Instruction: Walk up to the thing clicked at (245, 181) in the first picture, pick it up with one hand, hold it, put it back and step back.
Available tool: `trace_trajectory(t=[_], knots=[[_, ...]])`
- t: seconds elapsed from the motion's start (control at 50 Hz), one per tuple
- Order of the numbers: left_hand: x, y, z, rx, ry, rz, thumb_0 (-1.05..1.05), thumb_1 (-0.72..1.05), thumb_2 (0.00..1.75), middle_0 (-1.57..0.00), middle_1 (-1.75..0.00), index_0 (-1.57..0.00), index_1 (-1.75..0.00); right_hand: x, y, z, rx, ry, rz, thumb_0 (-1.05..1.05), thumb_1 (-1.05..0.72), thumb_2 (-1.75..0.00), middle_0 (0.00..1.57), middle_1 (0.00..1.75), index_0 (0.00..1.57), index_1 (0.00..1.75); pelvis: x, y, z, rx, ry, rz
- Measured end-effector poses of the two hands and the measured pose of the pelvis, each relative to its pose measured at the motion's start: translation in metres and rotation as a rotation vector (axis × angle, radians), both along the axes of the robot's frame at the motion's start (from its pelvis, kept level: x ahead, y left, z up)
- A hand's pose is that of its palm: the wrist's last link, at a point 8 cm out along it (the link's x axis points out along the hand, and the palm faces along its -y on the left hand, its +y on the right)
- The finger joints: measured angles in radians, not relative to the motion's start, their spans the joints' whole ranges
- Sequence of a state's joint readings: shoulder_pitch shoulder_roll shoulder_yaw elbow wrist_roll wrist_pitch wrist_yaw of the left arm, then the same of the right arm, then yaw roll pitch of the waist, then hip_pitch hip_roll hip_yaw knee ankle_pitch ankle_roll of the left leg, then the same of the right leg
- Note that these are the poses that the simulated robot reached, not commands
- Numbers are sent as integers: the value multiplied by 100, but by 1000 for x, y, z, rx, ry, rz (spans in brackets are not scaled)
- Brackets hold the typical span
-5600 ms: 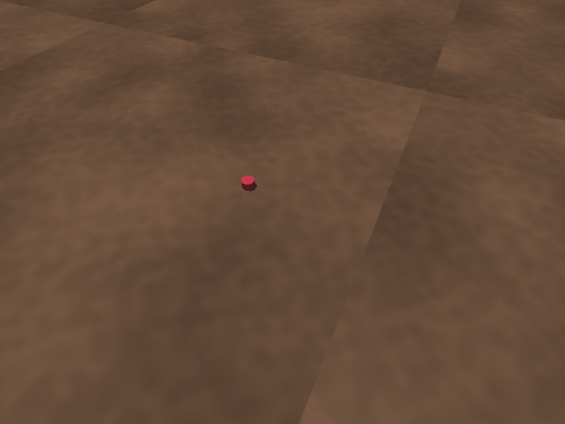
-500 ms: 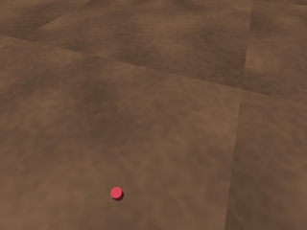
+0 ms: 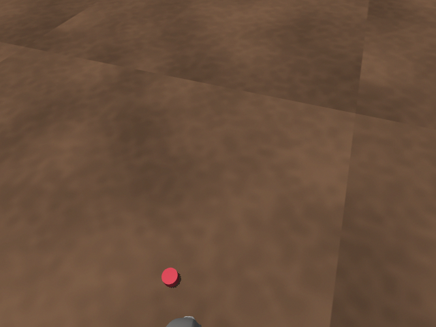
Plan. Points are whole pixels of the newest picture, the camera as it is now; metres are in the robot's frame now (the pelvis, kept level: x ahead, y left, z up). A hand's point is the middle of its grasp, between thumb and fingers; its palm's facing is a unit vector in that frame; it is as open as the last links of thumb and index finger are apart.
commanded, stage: walk up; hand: left
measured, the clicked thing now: (170, 277) +0.42 +0.27 -0.75
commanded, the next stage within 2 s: none
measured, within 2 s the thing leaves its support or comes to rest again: neither
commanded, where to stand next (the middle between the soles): +0.03 +0.01 m, yaw +3 degrees
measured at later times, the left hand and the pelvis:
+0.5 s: hand out of the picture +0.06 +0.28 -0.17, palm faces -0.04 -0.92 -0.39, open 7.4 cm; pelvis -0.02 +0.01 -0.03, yaw -3 degrees
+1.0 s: hand out of the picture -0.03 +0.27 -0.15, palm faces +0.08 -0.94 -0.33, open 7.4 cm; pelvis -0.05 +0.00 +0.00, yaw +6 degrees
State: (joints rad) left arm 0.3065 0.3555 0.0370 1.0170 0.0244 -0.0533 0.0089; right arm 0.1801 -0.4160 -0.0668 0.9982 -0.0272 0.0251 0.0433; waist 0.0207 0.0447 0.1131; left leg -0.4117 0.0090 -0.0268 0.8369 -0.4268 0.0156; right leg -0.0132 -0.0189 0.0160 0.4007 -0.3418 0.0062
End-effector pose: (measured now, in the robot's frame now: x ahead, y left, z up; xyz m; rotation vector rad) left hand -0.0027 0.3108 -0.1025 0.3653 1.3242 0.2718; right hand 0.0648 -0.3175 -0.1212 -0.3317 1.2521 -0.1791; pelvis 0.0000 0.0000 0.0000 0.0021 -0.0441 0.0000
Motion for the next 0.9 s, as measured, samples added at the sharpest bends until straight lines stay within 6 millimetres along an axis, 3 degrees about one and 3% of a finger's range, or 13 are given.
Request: trace_trajectory(t=[0.08, 0.18, 0.26, 0.34, 0.42, 0.5, 0.6, 0.66, 0.78, 0.82, 0.9], knots=[[15, 17, -14, 10, 32, 24, 1, 90, 90, -21, -30, -21, -30, 35, 15, -5, -15, -12, 20, 1, -91, -90, 20, 30, 20, 30, 14, 12, -10, -20, -4, 6], [66, 33, -43, -16, -21, 39, 1, 90, 90, -20, -30, -20, -30, 67, 41, -10, -33, -58, 39, 1, -91, -90, 20, 30, 20, 30, 22, 26, -25, 4, -19, 29], [101, 26, -41, -50, -96, -17, 1, 90, 90, -20, -30, -20, -30, 80, 55, -2, -26, -110, 37, 0, -90, -90, 20, 30, 20, 30, 15, 30, -19, -8, -17, 23], [109, 21, -37, -64, -128, -52, 0, 90, 90, -20, -30, -20, -30, 88, 59, 7, -22, -190, 40, 0, -90, -90, 20, 30, 20, 30, 7, 29, -18, -3, -8, 1], [92, 19, -35, -53, -122, -64, 0, 90, 90, -20, -30, -20, -30, 86, 52, 8, -21, -248, 54, 0, -90, -90, 20, 30, 20, 30, -5, 24, -22, 5, -7, -27], [55, 16, -33, -22, -86, -68, 0, 90, 90, -20, -30, -20, -30, 70, 32, 0, -21, -277, 56, 0, -90, -90, 20, 30, 21, 30, -24, 14, -31, 6, -1, -47], [-9, 8, -15, 8, -21, -24, 0, 90, 90, -20, -30, -20, -30, 26, 13, -6, -18, -182, 38, 0, -90, -90, 20, 30, 20, 30, -44, 0, -22, 38, -2, -22], [-32, 5, -2, 25, 8, 7, 1, 90, 90, -20, -30, -20, -30, -5, 5, -4, -19, -115, 29, 1, -90, -90, 20, 30, 20, 30, -53, -1, -12, 54, 21, -11], [-34, 3, 3, 13, -99, 7, 1, 90, 90, -21, -30, -20, -30, -64, 1, -7, -42, 16, 64, 1, -90, -90, 20, 30, 20, 30, -69, -2, -10, 26, 38, 57], [-34, 5, 0, -7, -167, 16, 1, 90, 90, -21, -30, -20, -30, -71, 4, -6, -44, 43, 93, 1, -90, -90, 20, 30, 20, 30, -69, -1, -13, 15, 30, 85], [-44, 7, -14, -41, -182, 31, 1, 90, 90, -20, -30, -20, -30, -67, 14, 6, -43, -47, 108, 1, -90, -90, 20, 30, 20, 30, -66, 0, -15, 54, -4, 78]])
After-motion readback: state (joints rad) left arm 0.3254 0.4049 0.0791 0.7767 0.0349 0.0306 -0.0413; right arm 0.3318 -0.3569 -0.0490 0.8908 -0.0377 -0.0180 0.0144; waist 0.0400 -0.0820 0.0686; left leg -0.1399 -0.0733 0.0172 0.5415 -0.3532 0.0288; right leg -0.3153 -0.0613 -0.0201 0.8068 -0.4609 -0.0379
